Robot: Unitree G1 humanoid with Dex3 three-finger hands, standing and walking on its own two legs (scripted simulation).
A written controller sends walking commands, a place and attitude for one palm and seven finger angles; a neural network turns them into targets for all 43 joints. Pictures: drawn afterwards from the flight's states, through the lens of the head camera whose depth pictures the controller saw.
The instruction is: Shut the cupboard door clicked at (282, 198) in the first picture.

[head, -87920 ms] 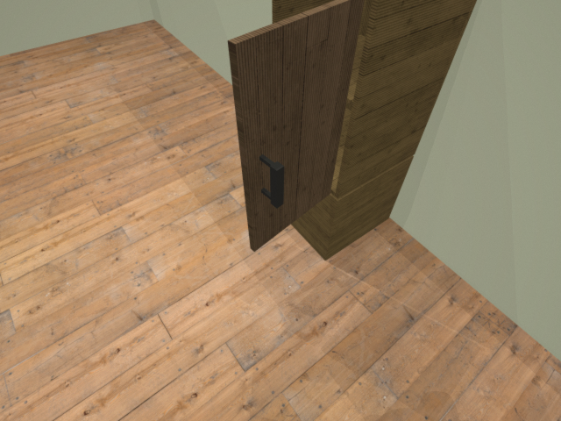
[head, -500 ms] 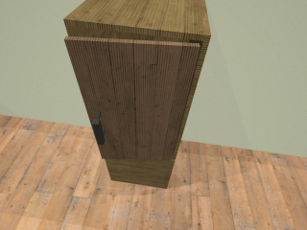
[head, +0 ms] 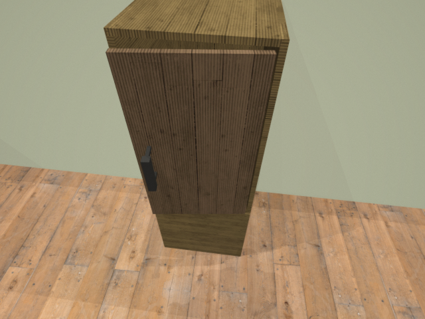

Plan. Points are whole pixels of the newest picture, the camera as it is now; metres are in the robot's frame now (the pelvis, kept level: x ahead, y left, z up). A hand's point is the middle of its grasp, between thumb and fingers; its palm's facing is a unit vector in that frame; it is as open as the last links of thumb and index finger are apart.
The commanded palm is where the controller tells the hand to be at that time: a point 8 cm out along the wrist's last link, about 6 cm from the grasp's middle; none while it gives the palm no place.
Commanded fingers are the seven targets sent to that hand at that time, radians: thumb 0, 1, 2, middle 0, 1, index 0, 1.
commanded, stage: come to a stop and stand still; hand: left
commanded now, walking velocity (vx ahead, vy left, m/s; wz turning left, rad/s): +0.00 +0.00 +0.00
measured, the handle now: (150, 168) +0.50 +0.20 -0.06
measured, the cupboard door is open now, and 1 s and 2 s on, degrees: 7 7 7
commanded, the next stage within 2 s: look again from close up in 0.32 s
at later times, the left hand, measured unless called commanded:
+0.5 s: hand out of the picture -0.07 +0.17 -0.17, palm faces +0.03 -0.99 -0.15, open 7.4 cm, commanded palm none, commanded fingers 0.00 0.90 0.90 -0.20 -0.30 -0.20 -0.30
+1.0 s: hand out of the picture -0.01 +0.17 -0.17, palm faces +0.02 -0.99 -0.16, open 7.4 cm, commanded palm none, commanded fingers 0.00 0.90 0.90 -0.20 -0.30 -0.20 -0.30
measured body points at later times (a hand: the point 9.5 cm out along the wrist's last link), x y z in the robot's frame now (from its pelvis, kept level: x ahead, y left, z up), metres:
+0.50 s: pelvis -0.01 +0.01 +0.01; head -0.01 +0.02 +0.46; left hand -0.07 +0.22 -0.16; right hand +0.00 -0.22 -0.15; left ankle +0.07 +0.09 -0.73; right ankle -0.02 -0.13 -0.73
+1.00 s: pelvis +0.01 +0.00 +0.01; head +0.01 +0.02 +0.46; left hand -0.01 +0.22 -0.16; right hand +0.02 -0.22 -0.14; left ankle +0.07 +0.09 -0.73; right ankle -0.02 -0.13 -0.73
